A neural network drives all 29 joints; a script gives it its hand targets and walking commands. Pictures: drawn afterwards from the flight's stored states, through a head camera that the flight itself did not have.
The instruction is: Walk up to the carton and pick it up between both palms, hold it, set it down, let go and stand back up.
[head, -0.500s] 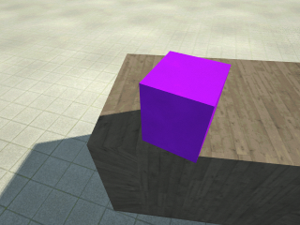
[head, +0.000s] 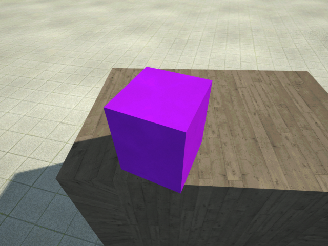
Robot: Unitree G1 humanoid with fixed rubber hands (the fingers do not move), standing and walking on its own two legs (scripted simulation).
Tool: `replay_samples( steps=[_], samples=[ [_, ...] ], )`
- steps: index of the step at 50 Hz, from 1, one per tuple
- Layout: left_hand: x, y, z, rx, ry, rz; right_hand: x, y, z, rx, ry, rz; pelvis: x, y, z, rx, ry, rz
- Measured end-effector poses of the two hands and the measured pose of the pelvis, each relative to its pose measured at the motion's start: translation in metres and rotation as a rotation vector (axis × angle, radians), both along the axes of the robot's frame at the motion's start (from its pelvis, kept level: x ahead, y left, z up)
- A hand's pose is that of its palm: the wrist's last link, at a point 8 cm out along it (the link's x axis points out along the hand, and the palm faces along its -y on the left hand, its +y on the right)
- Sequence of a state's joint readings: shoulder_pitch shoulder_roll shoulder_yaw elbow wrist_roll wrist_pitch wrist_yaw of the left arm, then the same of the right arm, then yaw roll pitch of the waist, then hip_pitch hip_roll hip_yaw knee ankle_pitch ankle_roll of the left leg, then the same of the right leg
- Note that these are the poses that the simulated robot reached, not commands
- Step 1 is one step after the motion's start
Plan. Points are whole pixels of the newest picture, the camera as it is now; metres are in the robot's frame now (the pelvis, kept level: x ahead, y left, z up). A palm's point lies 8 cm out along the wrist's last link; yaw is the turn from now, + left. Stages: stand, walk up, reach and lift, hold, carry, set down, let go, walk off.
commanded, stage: walk up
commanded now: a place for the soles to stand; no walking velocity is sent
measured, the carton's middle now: (163, 128) +0.44 +0.02 +0.06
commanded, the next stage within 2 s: reach and lift in 1.92 s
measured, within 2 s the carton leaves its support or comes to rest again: neither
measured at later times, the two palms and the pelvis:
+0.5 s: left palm out of the picture +0.11 +0.35 -0.09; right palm out of the picture +0.11 -0.27 -0.07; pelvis +0.01 +0.04 +0.00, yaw +0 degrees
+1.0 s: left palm out of the picture +0.13 +0.34 -0.09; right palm out of the picture +0.15 -0.27 -0.06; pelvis +0.02 +0.03 +0.01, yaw +0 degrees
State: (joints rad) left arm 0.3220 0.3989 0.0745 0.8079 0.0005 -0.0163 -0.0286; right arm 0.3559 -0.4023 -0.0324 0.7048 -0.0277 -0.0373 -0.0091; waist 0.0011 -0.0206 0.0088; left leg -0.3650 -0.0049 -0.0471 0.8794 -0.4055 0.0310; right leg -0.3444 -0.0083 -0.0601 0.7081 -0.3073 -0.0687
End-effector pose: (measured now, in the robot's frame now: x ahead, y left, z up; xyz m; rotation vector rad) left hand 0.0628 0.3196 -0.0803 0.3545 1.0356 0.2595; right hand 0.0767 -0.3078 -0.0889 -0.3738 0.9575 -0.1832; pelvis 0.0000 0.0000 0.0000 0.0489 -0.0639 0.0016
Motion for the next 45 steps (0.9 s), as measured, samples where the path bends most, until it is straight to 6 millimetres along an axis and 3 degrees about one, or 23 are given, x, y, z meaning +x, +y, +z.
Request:
replay_samples(
  steps=[8,19,33,45],
  samples=[
    [0.028,-0.002,0.007,0.012,-0.019,-0.019,0.008,-0.001,0.001,0.0,0.048,-0.001,0.011,-0.001,0.005,0.0,0.029,0.002],
    [0.046,0.019,-0.012,-0.04,-0.037,-0.054,0.013,0.028,0.01,-0.042,0.041,0.01,0.011,0.03,0.0,-0.046,0.022,-0.003],
    [0.043,0.028,-0.017,-0.054,0.034,-0.031,0.062,0.044,0.024,-0.044,-0.026,0.063,0.018,0.038,0.006,-0.053,0.048,0.001],
    [0.066,0.025,-0.014,-0.052,0.015,-0.045,0.076,0.043,0.026,-0.041,-0.039,0.071,0.023,0.036,0.007,-0.05,0.059,0.002]
  ],
)
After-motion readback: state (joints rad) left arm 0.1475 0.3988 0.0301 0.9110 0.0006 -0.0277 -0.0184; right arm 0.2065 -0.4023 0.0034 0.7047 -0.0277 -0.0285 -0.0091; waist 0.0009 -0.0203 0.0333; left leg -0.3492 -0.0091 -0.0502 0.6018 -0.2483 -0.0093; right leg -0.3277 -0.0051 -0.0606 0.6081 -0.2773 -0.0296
